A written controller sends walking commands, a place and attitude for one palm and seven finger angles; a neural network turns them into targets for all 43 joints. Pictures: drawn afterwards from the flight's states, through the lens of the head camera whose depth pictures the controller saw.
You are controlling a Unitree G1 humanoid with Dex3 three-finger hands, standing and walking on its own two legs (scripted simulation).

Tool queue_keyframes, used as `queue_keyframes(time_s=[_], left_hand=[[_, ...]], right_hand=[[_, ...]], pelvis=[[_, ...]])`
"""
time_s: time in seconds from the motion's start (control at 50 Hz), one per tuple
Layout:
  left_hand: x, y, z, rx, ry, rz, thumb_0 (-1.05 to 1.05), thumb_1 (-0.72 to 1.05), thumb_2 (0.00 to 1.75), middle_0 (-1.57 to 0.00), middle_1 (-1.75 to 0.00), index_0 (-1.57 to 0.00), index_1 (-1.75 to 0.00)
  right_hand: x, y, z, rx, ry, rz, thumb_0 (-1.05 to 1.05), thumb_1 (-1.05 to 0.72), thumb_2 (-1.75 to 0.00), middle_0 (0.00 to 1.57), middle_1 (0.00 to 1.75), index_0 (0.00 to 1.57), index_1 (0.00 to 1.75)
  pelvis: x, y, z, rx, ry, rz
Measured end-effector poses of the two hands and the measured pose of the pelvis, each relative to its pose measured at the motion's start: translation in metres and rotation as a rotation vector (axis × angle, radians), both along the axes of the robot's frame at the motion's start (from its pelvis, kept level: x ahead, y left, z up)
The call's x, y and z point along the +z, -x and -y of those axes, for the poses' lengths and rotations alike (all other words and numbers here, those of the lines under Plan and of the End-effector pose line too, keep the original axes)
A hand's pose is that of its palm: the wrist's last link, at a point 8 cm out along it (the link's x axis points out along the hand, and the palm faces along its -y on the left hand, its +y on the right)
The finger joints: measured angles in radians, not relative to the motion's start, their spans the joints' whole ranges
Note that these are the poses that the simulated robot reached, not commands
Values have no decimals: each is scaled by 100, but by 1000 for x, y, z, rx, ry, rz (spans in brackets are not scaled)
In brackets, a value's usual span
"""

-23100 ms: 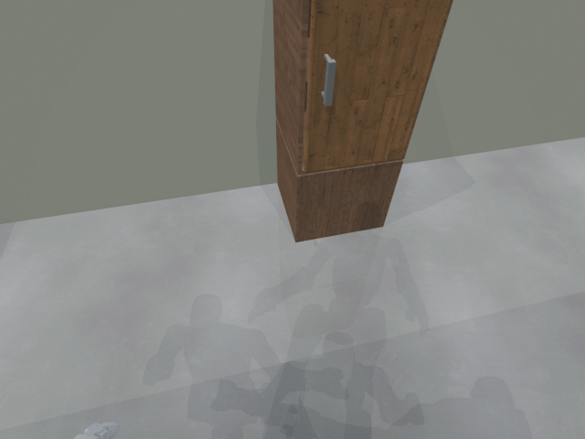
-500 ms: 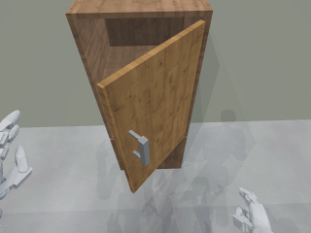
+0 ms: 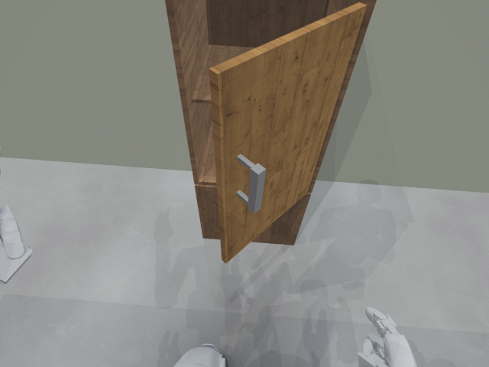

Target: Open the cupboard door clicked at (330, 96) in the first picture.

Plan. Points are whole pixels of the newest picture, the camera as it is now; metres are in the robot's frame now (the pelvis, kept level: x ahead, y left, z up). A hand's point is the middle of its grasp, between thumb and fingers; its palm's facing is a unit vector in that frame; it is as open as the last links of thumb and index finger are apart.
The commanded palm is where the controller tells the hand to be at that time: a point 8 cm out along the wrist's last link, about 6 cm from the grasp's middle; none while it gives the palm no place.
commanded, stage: step back with the hand held close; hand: left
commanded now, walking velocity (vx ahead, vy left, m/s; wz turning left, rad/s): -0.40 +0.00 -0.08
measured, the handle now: (248, 184) +0.44 +0.03 +0.02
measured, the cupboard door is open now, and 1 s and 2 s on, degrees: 48 48 48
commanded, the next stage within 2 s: stop stepping back and stand still in 0.28 s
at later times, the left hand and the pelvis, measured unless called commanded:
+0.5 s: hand (14, 324) +0.13 +0.23 +0.18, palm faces +0.28 -0.84 -0.46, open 7.4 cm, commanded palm +0.07 +0.28 +0.19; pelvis -0.11 +0.00 +0.00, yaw -8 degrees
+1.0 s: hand out of the picture +0.07 +0.27 +0.17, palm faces +0.40 -0.84 -0.37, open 7.4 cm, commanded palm +0.01 +0.31 +0.19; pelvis -0.16 +0.03 +0.00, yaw -7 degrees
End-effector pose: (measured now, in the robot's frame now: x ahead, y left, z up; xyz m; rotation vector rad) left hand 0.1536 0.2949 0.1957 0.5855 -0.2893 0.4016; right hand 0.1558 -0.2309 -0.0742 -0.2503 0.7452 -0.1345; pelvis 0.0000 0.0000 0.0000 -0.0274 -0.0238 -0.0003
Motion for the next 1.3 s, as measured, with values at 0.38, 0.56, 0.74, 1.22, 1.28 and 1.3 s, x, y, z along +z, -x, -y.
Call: queue_keyframes(time_s=[0.38,0.56,0.74,1.22,1.28,1.3], left_hand=[[6,52,4,-107,54,41,1,89,90,-21,-30,-21,-30],[-2,63,15,-206,19,-12,1,89,90,-22,-30,-22,-31],[-2,92,12,-199,49,-36,1,89,90,-21,-30,-22,-30],[3,125,21,-175,20,-64,1,89,90,-21,-30,-22,-30],[-45,108,11,-132,69,-247,0,89,90,-21,-30,-21,-30],[-74,102,8,-102,126,-354,0,89,90,-21,-30,-21,-30]], right_hand=[[16,67,-18,10,-21,65,1,-90,-90,20,30,20,30],[9,146,13,-149,19,5,1,-90,-90,20,30,21,30],[20,213,25,-218,58,25,1,-90,-90,20,30,20,30],[-1,215,-15,-139,-84,5,1,-90,-90,20,30,21,30],[-17,213,-4,-110,-96,-67,1,-90,-90,20,30,20,30],[-24,213,-1,-108,-96,-103,1,-90,-90,20,30,20,30]], pelvis=[[6,82,-4,-84,21,-92],[2,105,-6,-140,-1,-46],[10,145,-11,-118,-10,-15],[12,164,-11,-147,-22,-22],[10,160,-15,-119,-32,-39],[9,159,-17,-106,-34,-38]])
